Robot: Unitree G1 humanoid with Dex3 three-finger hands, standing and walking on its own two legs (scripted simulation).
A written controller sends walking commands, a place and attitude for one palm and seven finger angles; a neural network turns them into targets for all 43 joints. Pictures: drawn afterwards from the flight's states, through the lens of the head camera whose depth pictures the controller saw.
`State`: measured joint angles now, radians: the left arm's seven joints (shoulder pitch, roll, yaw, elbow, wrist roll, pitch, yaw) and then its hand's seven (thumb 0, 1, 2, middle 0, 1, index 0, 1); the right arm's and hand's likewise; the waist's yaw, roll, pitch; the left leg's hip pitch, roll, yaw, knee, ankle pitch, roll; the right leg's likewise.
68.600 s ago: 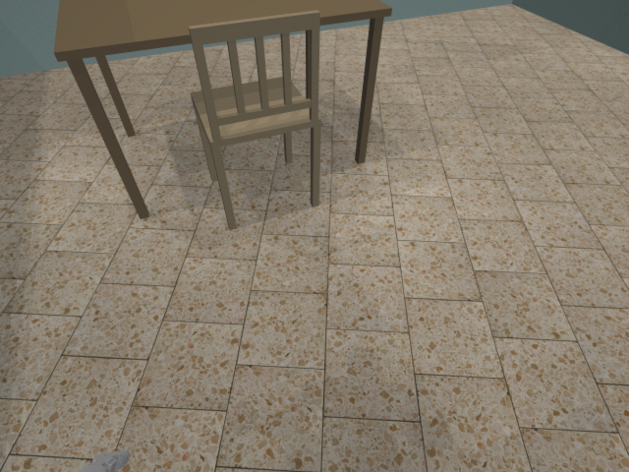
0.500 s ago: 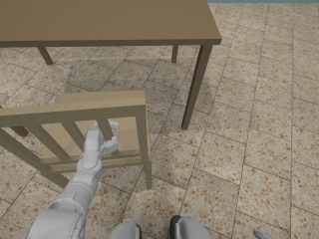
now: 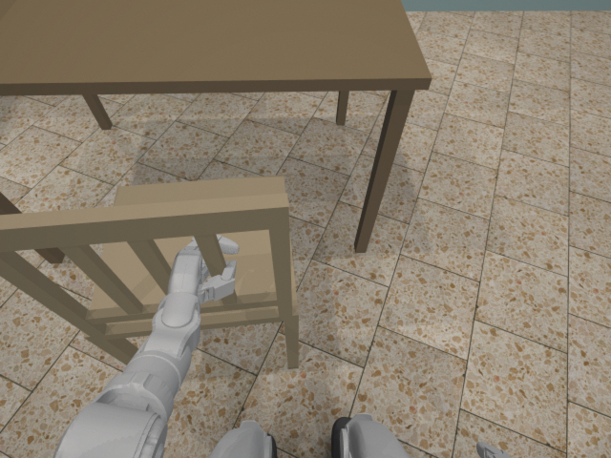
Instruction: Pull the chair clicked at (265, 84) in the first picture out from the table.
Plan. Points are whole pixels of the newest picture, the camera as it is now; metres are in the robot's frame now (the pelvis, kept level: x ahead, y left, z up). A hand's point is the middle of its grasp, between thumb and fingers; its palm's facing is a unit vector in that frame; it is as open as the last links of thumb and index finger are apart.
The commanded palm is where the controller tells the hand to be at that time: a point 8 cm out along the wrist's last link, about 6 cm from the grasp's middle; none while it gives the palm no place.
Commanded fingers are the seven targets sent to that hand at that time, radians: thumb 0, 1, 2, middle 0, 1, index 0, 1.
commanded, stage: step backward, pulling the chair out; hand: left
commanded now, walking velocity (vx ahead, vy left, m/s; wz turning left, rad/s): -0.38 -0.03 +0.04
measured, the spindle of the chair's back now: (163, 275) +0.39 +0.23 -0.07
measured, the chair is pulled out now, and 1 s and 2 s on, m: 0.20 0.21 0.28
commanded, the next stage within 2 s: none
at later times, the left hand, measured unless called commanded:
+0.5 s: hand (226, 279) +0.37 +0.12 -0.05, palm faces +0.00 -0.98 -0.18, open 5.3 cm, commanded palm +0.37 +0.17 -0.04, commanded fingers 0.00 0.90 0.90 -0.50 -1.45 -0.50 -1.45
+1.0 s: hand (227, 281) +0.36 +0.12 -0.05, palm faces +0.01 -0.98 -0.18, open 5.4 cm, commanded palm +0.36 +0.17 -0.04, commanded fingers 0.00 0.90 0.90 -0.50 -1.45 -0.50 -1.45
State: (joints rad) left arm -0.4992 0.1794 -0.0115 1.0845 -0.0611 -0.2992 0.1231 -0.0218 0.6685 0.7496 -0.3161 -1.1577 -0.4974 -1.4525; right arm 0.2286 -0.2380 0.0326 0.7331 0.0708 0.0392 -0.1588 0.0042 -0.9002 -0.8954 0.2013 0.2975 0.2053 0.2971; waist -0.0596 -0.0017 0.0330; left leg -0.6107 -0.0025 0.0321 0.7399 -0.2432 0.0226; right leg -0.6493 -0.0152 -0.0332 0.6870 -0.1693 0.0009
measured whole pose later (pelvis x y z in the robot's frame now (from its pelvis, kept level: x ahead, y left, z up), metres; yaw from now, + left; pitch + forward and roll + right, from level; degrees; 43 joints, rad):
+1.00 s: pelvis -0.01 +0.00 +0.00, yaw +0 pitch +5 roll +0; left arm -0.54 0.21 0.00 1.10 -0.07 -0.24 0.12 0.00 0.64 0.78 -0.31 -1.19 -0.50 -1.45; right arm 0.22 -0.26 0.02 0.74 0.07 0.02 -0.15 0.00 -0.90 -0.90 0.20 0.30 0.20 0.30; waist -0.07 -0.01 0.07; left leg -0.58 0.00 0.01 0.71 -0.22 0.02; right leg -0.63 0.01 -0.03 0.69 -0.25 0.00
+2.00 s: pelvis -0.07 -0.02 +0.00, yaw +4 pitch +3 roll +3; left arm -0.55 0.17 -0.05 1.04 -0.10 -0.13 0.08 0.06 0.63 0.81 -0.28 -1.25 -0.50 -1.45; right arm 0.25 -0.26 0.02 0.74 0.07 0.06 -0.14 0.00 -0.90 -0.90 0.20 0.30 0.20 0.30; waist -0.03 -0.04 0.09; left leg -0.41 -0.07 0.00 0.73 -0.38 0.01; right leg -0.64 -0.04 0.00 0.61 -0.08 0.00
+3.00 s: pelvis -0.06 -0.02 -0.01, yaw +4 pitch +4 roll +4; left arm -0.52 0.13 -0.03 1.10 -0.09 -0.17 0.07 0.06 0.60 0.81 -0.33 -1.25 -0.50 -1.45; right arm 0.24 -0.25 0.02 0.75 0.08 0.08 -0.14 0.00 -0.90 -0.90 0.20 0.30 0.20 0.30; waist -0.03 0.00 0.03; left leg -0.43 -0.06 0.06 0.80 -0.47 0.01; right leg -0.69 -0.06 0.02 0.71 -0.09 -0.01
